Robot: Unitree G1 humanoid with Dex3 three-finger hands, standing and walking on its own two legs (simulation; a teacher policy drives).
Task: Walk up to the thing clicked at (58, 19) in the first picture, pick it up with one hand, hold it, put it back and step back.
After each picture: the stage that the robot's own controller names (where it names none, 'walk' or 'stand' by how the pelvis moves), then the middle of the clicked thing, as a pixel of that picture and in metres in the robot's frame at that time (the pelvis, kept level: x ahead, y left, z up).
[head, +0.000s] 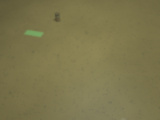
stand; (57, 17) +1.94 +0.36 -0.72
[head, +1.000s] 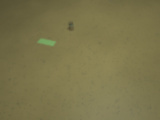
walk; (71, 26) +1.83 +0.30 -0.72
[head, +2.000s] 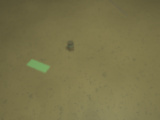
walk; (70, 46) +1.27 +0.23 -0.71
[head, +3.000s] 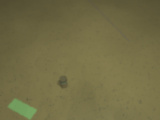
walk; (63, 82) +0.83 +0.22 -0.70
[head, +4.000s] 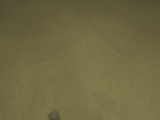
walk; (55, 117) +0.50 +0.20 -0.70
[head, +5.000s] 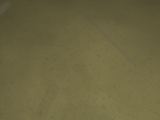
stand; out of the picture +0.40 +0.20 -0.72
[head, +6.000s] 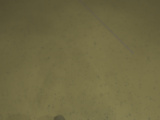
stand; out of the picture +0.41 +0.21 -0.72
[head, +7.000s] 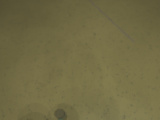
stand; (61, 115) +0.41 +0.24 -0.69
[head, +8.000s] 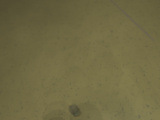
stand; (75, 110) +0.44 +0.21 -0.69
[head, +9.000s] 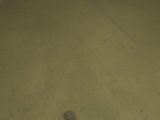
walk; (71, 117) +0.44 +0.16 -0.66
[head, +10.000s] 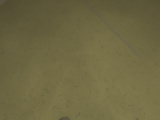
walk; out of the picture +0.42 +0.17 -0.67
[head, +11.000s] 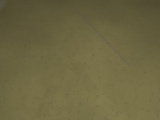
stand; out of the picture +0.42 +0.23 -0.72
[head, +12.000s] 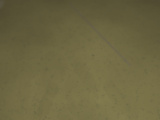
stand; out of the picture +0.39 +0.23 -0.73
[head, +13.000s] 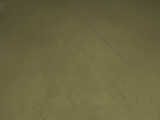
stand; out of the picture +0.39 +0.24 -0.73
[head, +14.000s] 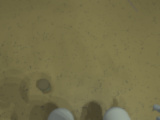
go down; (45, 86) +0.43 +0.23 -0.50
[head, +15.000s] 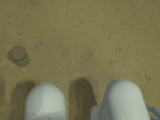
go down; (20, 57) +0.47 +0.27 -0.31
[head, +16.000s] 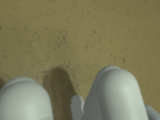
close in; out of the picture +0.46 +0.30 -0.25
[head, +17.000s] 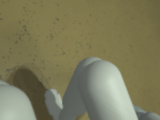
close; out of the picture +0.45 +0.33 -0.23
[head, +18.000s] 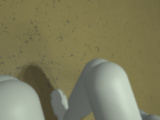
lift; out of the picture +0.42 +0.30 -0.23
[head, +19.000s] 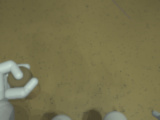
lift; (25, 83) +0.34 +0.21 -0.02
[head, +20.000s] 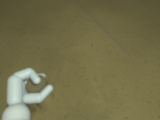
hold; (41, 92) +0.33 +0.17 +0.00
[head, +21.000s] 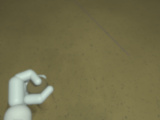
hold; (41, 93) +0.33 +0.17 -0.01
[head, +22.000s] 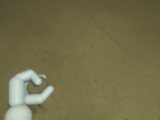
crouch; (41, 93) +0.33 +0.17 -0.01
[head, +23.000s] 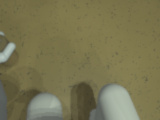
crouch; (3, 51) +0.46 +0.25 -0.10
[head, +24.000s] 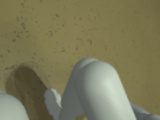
lower; out of the picture +0.44 +0.31 -0.23
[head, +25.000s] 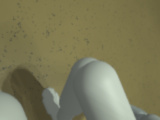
lower; out of the picture +0.44 +0.32 -0.23
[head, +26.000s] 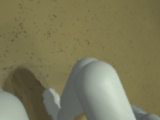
lower; out of the picture +0.44 +0.32 -0.23
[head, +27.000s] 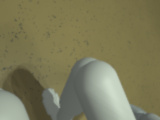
lower; out of the picture +0.44 +0.32 -0.23
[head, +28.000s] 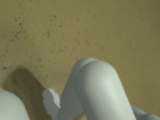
loosen; out of the picture +0.44 +0.32 -0.23
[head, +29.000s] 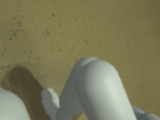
withdraw; out of the picture +0.43 +0.32 -0.23
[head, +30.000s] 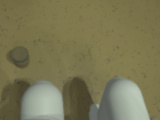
walk; (21, 58) +0.45 +0.25 -0.30
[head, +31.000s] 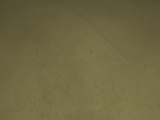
stand; out of the picture +0.38 +0.20 -0.66
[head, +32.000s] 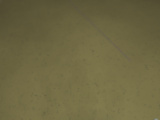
stand; out of the picture +0.39 +0.21 -0.67
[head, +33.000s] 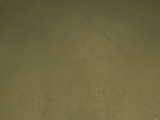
stand; out of the picture +0.39 +0.21 -0.67
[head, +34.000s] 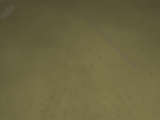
stand; out of the picture +0.41 +0.20 -0.72
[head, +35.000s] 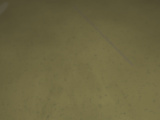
stand; out of the picture +0.38 +0.23 -0.73
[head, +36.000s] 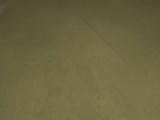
walk; out of the picture +0.38 +0.24 -0.73
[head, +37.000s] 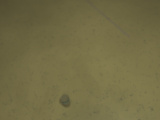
walk; (65, 101) +0.57 +0.23 -0.71
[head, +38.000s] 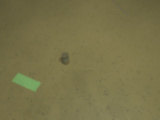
walk; (65, 58) +0.92 +0.17 -0.69
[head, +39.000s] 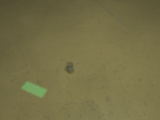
stand; (70, 67) +1.01 +0.19 -0.71
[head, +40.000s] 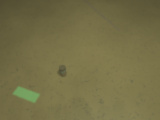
stand; (62, 71) +0.98 +0.21 -0.73
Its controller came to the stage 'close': yes
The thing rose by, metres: 0.70
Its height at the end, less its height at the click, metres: +0.00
